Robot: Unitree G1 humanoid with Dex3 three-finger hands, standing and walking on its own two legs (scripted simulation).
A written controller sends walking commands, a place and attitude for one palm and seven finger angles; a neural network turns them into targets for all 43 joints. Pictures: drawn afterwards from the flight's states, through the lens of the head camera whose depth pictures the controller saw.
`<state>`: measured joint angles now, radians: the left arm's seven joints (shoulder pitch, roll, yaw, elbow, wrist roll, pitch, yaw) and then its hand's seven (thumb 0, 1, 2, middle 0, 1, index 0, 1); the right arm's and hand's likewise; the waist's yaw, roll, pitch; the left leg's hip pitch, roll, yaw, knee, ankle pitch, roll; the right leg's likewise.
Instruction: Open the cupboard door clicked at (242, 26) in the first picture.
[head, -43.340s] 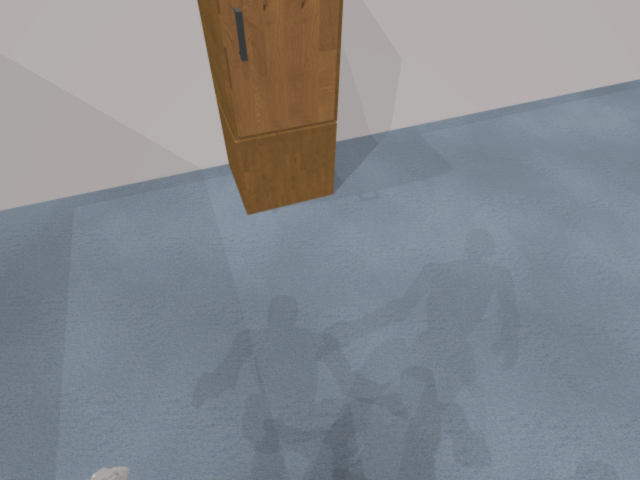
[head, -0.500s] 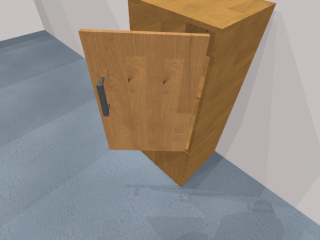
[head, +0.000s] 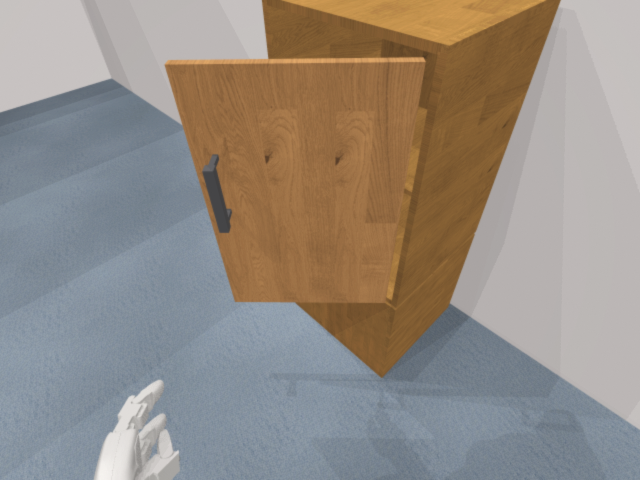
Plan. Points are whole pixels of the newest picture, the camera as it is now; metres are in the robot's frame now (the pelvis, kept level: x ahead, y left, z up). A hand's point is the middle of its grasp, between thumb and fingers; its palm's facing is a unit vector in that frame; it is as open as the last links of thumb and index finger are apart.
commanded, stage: raise the hand with hooked fingers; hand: left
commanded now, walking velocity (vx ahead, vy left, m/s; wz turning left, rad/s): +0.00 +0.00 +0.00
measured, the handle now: (219, 194) +0.59 +0.19 +0.04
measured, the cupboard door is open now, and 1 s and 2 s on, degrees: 44 44 44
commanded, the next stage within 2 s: move the hooked fingers beside the handle in 1.90 s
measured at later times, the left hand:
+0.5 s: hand (181, 424) +0.21 +0.18 -0.02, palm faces -0.01 -1.00 -0.07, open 10.2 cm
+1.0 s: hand (143, 376) +0.25 +0.23 +0.02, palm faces +0.00 -1.00 -0.05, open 13.1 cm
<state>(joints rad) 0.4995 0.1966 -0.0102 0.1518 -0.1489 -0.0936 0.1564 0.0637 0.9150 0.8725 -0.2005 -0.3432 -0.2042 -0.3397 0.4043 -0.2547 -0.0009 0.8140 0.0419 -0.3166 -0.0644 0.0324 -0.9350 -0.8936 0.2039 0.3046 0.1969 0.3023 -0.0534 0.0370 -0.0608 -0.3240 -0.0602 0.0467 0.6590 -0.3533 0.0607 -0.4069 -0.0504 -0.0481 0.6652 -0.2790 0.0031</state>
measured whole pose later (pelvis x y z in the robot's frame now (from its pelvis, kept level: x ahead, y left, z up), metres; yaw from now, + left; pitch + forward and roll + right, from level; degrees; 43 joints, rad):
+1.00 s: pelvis +0.01 -0.01 -0.04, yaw +1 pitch +11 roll -2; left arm 0.23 0.34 0.33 0.15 -0.36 -0.34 -0.41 -0.01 -0.30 0.39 -0.29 -1.07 -0.29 -1.07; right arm 0.28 -0.29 0.00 0.52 0.04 -0.23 -0.06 0.01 -0.91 -0.89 0.20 0.30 0.20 0.30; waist -0.01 0.01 -0.10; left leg -0.68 -0.01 0.00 1.00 -0.52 0.04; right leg -0.72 0.00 -0.09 0.92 -0.40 -0.02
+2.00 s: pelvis +0.01 -0.02 -0.02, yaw +0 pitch +9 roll -2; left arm -0.05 0.43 0.43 0.43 -0.37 -0.25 -0.53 -0.02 -0.50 0.30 -0.30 -1.20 -0.31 -1.20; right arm 0.29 -0.28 0.05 0.54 0.04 -0.19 -0.07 0.01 -0.90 -0.89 0.20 0.30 0.20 0.30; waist 0.00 0.02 -0.09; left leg -0.58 0.00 0.00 0.88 -0.46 0.03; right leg -0.63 0.01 -0.08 0.82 -0.35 -0.03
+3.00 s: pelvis +0.01 -0.01 -0.03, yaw -2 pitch +17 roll -2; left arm -0.65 0.58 0.47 1.04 -0.21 -0.35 -0.50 -0.02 -0.50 0.30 -0.30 -1.20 -0.30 -1.20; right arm 0.37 -0.29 0.04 0.58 0.03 -0.02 -0.05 0.01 -0.90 -0.89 0.20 0.30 0.20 0.30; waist -0.09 0.00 -0.10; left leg -0.75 0.01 0.03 0.94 -0.48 0.05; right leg -0.81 0.02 -0.06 0.86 -0.35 -0.02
